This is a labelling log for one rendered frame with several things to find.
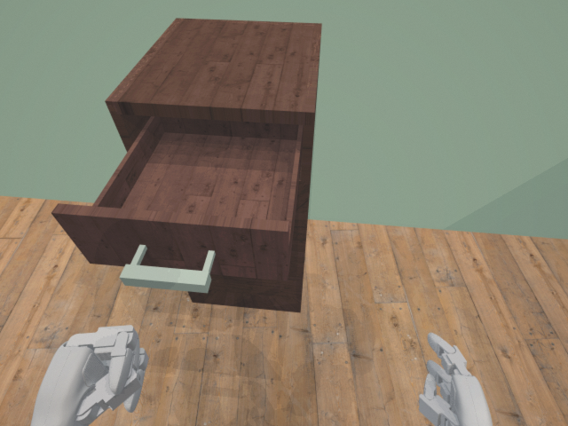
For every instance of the left robot hand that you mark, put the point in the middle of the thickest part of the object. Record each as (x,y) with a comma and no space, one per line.
(107,360)

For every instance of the right robot hand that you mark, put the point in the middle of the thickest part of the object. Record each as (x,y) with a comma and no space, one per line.
(461,392)

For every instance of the drawer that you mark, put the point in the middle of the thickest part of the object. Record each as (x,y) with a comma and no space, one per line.
(187,186)

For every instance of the handle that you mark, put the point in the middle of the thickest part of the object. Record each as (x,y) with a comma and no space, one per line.
(137,275)

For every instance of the cabinet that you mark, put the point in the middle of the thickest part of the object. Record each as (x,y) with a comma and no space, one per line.
(232,70)

